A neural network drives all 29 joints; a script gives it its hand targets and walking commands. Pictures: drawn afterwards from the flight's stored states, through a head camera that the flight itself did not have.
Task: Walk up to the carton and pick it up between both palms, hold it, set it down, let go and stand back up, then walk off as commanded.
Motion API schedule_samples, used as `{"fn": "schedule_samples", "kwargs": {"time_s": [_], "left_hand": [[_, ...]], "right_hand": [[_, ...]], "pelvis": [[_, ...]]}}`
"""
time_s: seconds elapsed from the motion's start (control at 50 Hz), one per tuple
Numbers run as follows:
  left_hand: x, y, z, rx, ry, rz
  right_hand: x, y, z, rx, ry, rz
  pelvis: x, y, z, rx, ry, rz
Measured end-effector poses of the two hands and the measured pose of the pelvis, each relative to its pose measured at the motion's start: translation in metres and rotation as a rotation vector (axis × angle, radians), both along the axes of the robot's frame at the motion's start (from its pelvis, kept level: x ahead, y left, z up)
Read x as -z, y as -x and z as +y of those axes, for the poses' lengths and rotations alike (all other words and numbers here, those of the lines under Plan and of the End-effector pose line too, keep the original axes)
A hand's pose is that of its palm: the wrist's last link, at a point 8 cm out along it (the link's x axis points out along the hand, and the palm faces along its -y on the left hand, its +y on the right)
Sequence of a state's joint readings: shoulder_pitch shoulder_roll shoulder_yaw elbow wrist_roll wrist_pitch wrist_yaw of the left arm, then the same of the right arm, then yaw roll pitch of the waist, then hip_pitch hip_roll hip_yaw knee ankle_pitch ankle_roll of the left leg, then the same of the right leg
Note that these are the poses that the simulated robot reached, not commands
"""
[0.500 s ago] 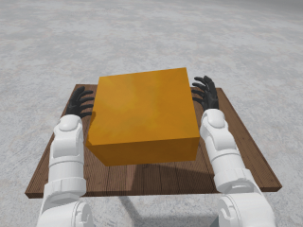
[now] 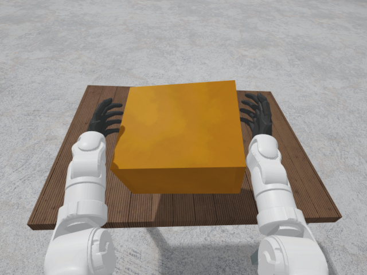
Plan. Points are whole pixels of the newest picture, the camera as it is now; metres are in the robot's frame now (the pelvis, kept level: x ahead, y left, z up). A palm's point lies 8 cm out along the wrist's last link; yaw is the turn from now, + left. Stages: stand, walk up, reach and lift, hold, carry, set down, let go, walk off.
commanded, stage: set down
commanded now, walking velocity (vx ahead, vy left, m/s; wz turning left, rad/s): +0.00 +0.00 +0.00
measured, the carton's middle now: (182, 138) +0.42 -0.01 +0.07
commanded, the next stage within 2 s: none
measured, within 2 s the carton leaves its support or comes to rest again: rests again in 1.86 s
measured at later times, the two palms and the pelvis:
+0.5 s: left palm (100, 136) +0.40 +0.18 +0.09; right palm (253, 143) +0.36 -0.17 +0.11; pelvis +0.01 +0.00 +0.00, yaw +0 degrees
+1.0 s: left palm (104, 135) +0.42 +0.18 +0.07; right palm (251, 150) +0.36 -0.17 +0.09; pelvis +0.01 +0.00 +0.00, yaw +0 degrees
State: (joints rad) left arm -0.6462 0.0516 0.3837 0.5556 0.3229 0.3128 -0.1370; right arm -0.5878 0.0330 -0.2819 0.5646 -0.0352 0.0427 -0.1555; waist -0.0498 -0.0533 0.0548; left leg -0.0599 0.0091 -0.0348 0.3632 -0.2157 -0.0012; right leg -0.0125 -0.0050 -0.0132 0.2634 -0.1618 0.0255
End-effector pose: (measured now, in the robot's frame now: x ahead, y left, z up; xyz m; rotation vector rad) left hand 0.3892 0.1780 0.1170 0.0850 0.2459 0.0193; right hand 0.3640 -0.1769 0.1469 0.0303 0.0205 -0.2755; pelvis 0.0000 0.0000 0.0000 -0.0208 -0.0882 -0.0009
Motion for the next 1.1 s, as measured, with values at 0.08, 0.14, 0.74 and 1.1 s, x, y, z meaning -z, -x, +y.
{"fn": "schedule_samples", "kwargs": {"time_s": [0.08,0.14,0.74,1.1], "left_hand": [[0.015,-0.006,0.004,-0.001,0.003,0.035],[0.021,-0.008,0.007,-0.003,0.008,0.034],[0.029,-0.022,-0.006,0.076,0.005,0.050],[0.051,-0.041,0.001,0.094,-0.007,0.088]], "right_hand": [[0.014,-0.005,0.004,0.005,-0.008,0.032],[0.020,-0.006,0.008,0.009,-0.004,0.030],[0.044,0.013,-0.002,0.101,0.014,0.049],[0.068,0.001,0.007,0.120,0.029,0.108]], "pelvis": [[0.000,-0.006,0.001,0.000,0.001,0.008],[0.000,-0.011,0.002,0.000,0.003,0.014],[0.000,-0.003,0.002,0.005,0.001,0.005],[0.000,-0.015,0.004,0.008,0.003,0.053]]}}
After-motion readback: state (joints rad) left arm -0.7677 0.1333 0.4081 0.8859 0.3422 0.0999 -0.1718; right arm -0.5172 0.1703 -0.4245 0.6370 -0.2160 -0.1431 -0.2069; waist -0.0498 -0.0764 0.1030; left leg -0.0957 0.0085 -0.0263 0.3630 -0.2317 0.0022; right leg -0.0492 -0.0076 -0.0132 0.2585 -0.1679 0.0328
